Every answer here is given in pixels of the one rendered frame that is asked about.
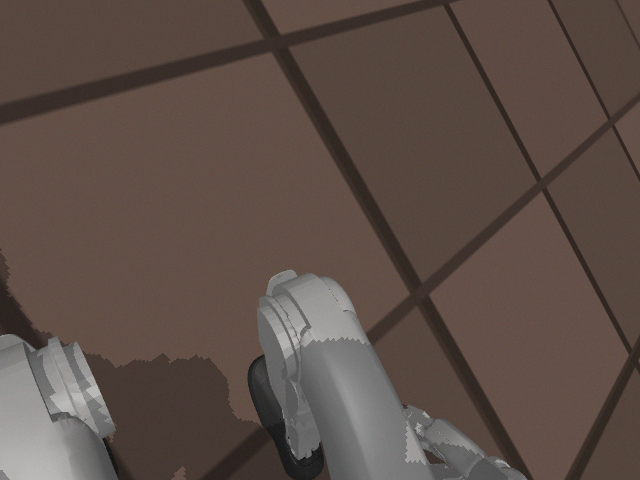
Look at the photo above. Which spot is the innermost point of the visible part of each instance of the left robot foot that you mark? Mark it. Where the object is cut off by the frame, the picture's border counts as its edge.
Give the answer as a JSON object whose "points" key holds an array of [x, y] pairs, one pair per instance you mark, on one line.
{"points": [[111, 456]]}

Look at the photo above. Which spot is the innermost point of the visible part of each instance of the right robot hand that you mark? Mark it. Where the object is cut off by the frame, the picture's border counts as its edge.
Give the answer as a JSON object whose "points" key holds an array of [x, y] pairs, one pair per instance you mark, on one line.
{"points": [[446, 442]]}

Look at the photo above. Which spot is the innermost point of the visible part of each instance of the right robot foot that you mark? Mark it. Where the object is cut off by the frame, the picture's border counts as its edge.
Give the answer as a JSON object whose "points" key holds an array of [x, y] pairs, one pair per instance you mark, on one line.
{"points": [[270, 414]]}

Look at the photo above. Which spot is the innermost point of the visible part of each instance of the right robot arm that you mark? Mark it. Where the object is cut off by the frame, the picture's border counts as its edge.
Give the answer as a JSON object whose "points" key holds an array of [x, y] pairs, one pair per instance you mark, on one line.
{"points": [[494, 468]]}

